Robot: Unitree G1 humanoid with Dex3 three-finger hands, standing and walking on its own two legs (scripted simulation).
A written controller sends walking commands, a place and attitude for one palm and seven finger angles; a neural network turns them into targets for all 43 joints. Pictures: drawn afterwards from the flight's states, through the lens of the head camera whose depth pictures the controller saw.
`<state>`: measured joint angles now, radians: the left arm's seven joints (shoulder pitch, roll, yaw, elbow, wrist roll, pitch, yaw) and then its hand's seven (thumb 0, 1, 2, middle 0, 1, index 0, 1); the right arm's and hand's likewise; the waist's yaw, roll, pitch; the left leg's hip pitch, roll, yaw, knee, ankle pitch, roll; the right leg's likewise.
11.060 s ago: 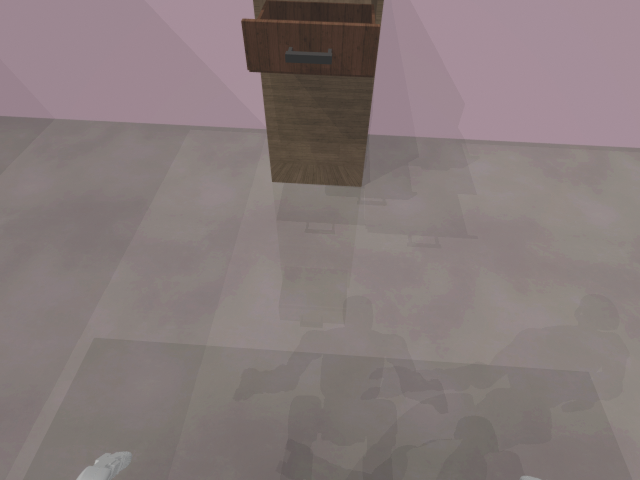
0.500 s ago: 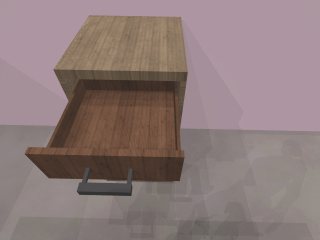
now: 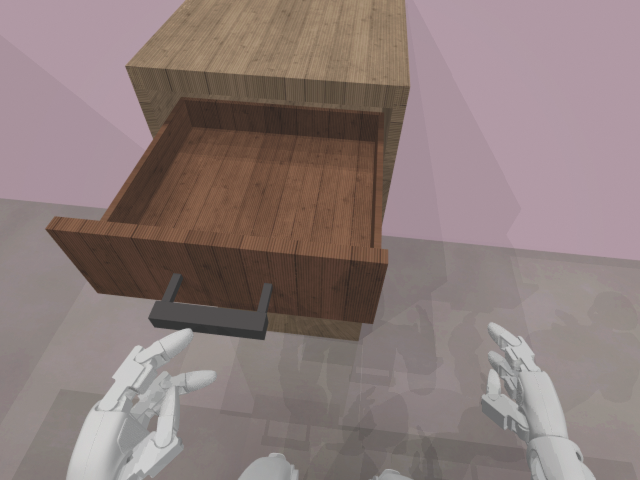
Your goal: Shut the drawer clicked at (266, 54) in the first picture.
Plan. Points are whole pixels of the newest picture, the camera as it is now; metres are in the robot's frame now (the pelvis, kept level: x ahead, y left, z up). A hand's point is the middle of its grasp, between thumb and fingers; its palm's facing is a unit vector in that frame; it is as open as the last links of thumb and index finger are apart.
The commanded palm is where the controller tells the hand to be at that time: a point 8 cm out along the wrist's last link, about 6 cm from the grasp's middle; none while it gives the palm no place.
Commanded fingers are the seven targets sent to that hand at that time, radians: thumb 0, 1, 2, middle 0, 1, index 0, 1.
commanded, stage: raise the hand and make a fist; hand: left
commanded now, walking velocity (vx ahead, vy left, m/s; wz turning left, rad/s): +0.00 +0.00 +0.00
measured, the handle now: (215, 303) +0.30 +0.16 +0.06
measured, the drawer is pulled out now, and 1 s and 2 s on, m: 0.30 0.30 0.30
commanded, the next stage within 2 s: bring the fist close to the handle in 1.38 s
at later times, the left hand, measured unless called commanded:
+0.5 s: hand (163, 431) +0.15 +0.16 +0.11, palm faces +0.03 -1.00 -0.05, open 3.3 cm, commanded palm +0.10 +0.21 +0.12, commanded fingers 0.00 0.90 0.90 -1.24 -1.43 -1.24 -1.43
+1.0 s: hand (156, 427) +0.14 +0.14 +0.17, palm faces +0.01 -1.00 -0.04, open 3.3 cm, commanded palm +0.08 +0.19 +0.17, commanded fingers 0.00 0.90 0.90 -1.40 -1.60 -1.40 -1.60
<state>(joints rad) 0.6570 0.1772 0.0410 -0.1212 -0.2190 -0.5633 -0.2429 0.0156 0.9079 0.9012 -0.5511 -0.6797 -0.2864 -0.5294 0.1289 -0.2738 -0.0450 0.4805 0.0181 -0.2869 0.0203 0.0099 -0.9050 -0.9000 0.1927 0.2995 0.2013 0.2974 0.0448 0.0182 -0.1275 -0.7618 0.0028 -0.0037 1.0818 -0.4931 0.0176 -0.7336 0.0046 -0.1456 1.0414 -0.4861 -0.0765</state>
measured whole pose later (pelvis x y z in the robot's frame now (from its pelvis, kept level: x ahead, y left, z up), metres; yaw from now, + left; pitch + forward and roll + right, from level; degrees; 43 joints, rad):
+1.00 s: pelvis +0.01 +0.02 +0.03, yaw -1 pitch +4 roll -2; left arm 0.91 0.16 -0.06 -0.66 -0.17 -0.21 -0.11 0.02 0.90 0.90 -1.40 -1.59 -1.39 -1.59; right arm 0.26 -0.20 0.04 0.45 0.06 -0.23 0.00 0.01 -0.90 -0.90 0.20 0.30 0.21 0.30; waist 0.04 0.07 -0.13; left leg -0.53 -0.01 0.02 0.91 -0.45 0.05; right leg -0.50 0.01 -0.12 0.86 -0.43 -0.04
